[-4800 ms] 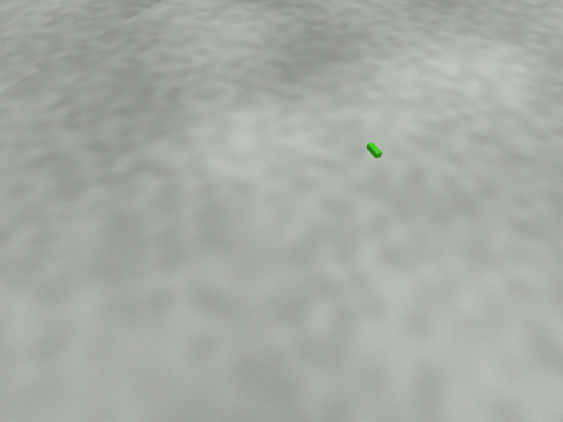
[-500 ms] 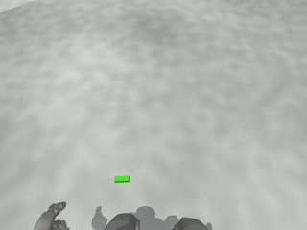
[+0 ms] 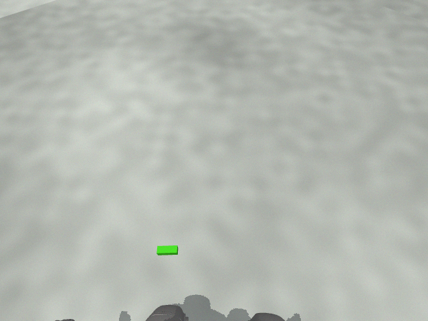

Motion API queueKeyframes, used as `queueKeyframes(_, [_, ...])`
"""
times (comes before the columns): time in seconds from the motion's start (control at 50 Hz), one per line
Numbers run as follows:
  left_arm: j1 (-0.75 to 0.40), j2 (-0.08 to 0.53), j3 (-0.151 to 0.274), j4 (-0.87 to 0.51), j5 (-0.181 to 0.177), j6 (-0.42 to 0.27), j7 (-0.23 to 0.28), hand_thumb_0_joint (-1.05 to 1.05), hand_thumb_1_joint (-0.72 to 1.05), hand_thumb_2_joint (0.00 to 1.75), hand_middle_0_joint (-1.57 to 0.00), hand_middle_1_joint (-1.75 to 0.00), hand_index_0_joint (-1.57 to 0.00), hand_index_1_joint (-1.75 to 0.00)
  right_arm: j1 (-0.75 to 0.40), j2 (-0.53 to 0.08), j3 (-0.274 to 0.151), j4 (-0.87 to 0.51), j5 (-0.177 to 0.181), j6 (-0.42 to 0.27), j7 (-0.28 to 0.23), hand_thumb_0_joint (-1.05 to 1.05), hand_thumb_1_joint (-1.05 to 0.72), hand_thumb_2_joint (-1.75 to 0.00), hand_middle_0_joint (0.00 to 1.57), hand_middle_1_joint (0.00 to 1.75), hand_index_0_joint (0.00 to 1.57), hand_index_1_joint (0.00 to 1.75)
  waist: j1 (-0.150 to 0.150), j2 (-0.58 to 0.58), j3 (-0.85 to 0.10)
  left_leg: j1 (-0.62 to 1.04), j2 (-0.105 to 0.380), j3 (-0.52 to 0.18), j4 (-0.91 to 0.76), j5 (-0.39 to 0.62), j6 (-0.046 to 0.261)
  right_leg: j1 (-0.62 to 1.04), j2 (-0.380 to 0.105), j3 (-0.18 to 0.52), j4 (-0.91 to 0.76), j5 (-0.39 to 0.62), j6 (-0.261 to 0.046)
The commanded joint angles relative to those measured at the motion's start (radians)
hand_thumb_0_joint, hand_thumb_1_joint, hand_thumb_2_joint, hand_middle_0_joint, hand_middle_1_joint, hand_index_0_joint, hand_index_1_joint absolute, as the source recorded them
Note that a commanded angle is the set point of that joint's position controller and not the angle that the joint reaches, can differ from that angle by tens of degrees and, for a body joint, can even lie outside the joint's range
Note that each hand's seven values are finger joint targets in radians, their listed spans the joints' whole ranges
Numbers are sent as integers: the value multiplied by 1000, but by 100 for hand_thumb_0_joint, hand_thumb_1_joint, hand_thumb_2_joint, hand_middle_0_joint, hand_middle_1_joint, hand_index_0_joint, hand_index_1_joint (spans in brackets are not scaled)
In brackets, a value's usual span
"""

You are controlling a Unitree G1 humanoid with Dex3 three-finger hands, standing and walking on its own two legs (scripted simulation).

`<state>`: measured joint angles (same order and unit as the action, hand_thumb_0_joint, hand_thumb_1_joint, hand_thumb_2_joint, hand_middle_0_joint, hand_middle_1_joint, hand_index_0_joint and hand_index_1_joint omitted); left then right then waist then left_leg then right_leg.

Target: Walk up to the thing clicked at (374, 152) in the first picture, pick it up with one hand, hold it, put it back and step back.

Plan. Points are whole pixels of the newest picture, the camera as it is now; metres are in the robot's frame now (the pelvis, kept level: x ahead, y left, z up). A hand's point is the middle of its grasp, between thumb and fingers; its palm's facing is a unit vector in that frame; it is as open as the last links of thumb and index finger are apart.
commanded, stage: walk up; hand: left
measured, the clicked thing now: (167, 250) +0.45 +0.24 -0.73
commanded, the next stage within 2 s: stand in 1.58 s
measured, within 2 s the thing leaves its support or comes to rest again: neither
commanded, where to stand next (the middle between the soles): +0.10 -0.01 m, yaw +2 degrees
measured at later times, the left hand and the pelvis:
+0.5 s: hand out of the picture +0.09 +0.25 -0.13, palm faces +0.04 -0.95 -0.32, open 7.4 cm; pelvis +0.00 -0.01 +0.02, yaw +2 degrees
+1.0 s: hand out of the picture +0.08 +0.26 -0.13, palm faces +0.09 -0.94 -0.32, open 7.4 cm; pelvis +0.00 +0.00 +0.02, yaw +4 degrees
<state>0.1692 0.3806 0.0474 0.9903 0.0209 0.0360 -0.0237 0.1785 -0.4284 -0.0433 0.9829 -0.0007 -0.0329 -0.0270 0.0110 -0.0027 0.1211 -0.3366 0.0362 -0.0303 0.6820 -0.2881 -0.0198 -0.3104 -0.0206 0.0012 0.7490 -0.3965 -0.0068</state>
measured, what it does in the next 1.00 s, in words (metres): stands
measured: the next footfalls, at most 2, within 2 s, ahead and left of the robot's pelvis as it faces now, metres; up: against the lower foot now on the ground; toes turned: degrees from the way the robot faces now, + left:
none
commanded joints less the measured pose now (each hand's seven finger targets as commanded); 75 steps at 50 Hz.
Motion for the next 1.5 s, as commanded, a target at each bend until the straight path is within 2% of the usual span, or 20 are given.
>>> queueKeyframes(0.0, [-25,210,50,-75,-11,-27,20,0,90,90,-20,-30,-20,-30,5,-262,-43,-51,-8,-39,-15,0,-90,-90,20,30,20,30,11,30,-192,94,256,-320,-205,242,231,22,-20,35,-5,67,-28])
queueKeyframes(0.02, [-2,207,50,-61,-7,-30,20,0,90,90,-20,-30,-20,-30,-37,-263,-45,-53,-13,-34,-11,0,-90,-90,20,30,20,30,27,56,-168,24,239,-297,-199,190,212,77,-26,42,-77,33,-37])
queueKeyframes(0.04, [0,207,53,-48,-1,-37,18,0,90,90,-20,-30,-20,-30,-59,-228,-36,-48,-12,-27,-8,0,-90,-90,20,30,20,30,37,33,-151,-19,171,-207,-164,149,152,110,-58,88,-188,53,-52])
queueKeyframes(0.06, [-5,227,57,-39,3,-44,17,0,90,90,-20,-30,-20,-30,-82,-193,-27,-53,-4,-18,-6,0,-90,-90,20,30,20,30,29,-11,-131,-33,73,-89,-86,97,90,103,-112,183,-294,68,-86])
queueKeyframes(0.08, [-49,270,63,-50,1,-47,13,0,90,90,-20,-30,-20,-30,-75,-168,-19,-49,-3,-13,-7,0,-90,-90,20,30,20,30,8,-84,-100,-35,-30,-1,-12,-15,55,39,-180,282,-361,50,-129])
queueKeyframes(0.1, [-85,281,65,-64,0,-47,11,0,90,90,-20,-30,-20,-30,-44,-165,-18,-33,-9,-9,-10,0,-90,-90,20,30,20,30,-7,-78,-79,-3,-38,32,10,-131,43,-23,-239,323,-391,-1,-162])
queueKeyframes(0.12, [-119,268,60,-71,-2,-44,9,0,90,90,-20,-30,-20,-30,-12,-171,-23,-7,-9,-11,-7,0,-90,-90,20,30,20,30,-28,-54,-72,76,-25,33,-19,-118,42,-83,-239,303,-390,-25,-165])
queueKeyframes(0.18, [-144,223,49,-67,-3,-40,10,0,90,90,-20,-30,-20,-30,-5,-162,-22,10,-6,-15,3,0,-90,-90,20,30,20,30,-35,-47,-69,127,9,-45,-151,23,65,-78,-124,157,-361,-39,-78])
queueKeyframes(0.24, [-120,212,52,-50,-2,-31,4,0,90,90,-20,-30,-20,-30,-28,-184,-22,14,-17,-16,3,0,-90,-90,20,30,20,30,-3,-42,-72,38,63,-148,-249,-123,82,-12,-75,129,-352,-145,-60])
queueKeyframes(0.26, [-103,210,53,-43,-1,-31,3,0,90,90,-20,-30,-20,-30,-43,-186,-19,14,-18,-15,4,0,-90,-90,20,30,20,30,6,-46,-59,7,56,-142,-243,-145,79,11,-80,140,-377,-177,-61])
queueKeyframes(0.32, [-132,211,57,-39,-3,-37,5,0,90,90,-20,-30,-20,-30,-35,-162,-12,31,-18,-18,4,0,-90,-90,20,30,20,30,-8,-53,-58,54,11,-60,-206,-14,45,5,-114,161,-420,-146,-71])
queueKeyframes(0.34, [-144,207,56,-42,-3,-38,5,0,90,90,-20,-30,-20,-30,-15,-171,-14,39,-18,-22,4,0,-90,-90,20,30,20,30,-20,-33,-78,71,17,-63,-217,18,47,20,-113,144,-401,-89,-70])
queueKeyframes(0.42, [-128,197,60,-27,-9,-37,6,0,90,90,-20,-30,-20,-30,-32,-182,-9,38,-19,-30,0,0,-90,-90,20,30,20,30,4,9,-113,44,65,-124,-245,148,65,107,-75,82,-330,87,-50])
queueKeyframes(0.48, [-121,199,61,-22,-11,-39,8,0,90,90,-20,-30,-20,-30,-31,-173,-4,34,-12,-29,-4,0,-90,-90,20,30,20,30,4,-11,-151,65,52,-83,-197,281,57,153,-93,81,-331,206,-53])
queueKeyframes(0.54, [-141,200,62,-24,-12,-31,10,0,90,90,-20,-30,-20,-30,-14,-181,-10,38,-13,-26,-9,0,-90,-90,20,30,20,30,-5,-7,-172,68,59,-89,-197,312,63,167,-90,57,-295,242,-55])
queueKeyframes(0.72, [-128,185,52,-12,-17,-19,8,0,90,90,-20,-30,-20,-30,-52,-193,-8,24,-16,-26,-12,0,-90,-90,20,30,20,30,11,49,-176,54,96,-145,-232,324,88,190,-70,29,-257,228,-39])
queueKeyframes(0.88, [-159,206,54,-14,-8,-24,6,0,90,90,-20,-30,-20,-30,-76,-170,-7,20,-11,-14,-5,0,-90,-90,20,30,20,30,-8,-14,-142,80,34,-93,-195,221,64,122,-108,61,-346,147,-57])
queueKeyframes(1.06, [-157,202,61,-22,-6,-25,6,0,90,90,-20,-30,-20,-30,-61,-171,-6,23,-14,-14,-6,0,-90,-90,20,30,20,30,-7,-13,-152,79,35,-93,-198,265,64,149,-108,43,-338,143,-54])
queueKeyframes(1.28, [-115,190,62,-15,-6,-18,2,0,90,90,-20,-30,-20,-30,-77,-184,-8,15,-18,-17,-7,0,-90,-90,20,30,20,30,10,51,-154,27,68,-175,-273,177,82,206,-77,10,-312,116,-39])
queueKeyframes(1.48, [-143,207,71,-37,-2,-22,8,0,90,90,-20,-30,-20,-30,-42,-166,-9,15,-11,-7,-6,0,-90,-90,20,30,20,30,-8,-51,-134,60,0,-86,-163,267,57,159,-127,23,-372,125,-66])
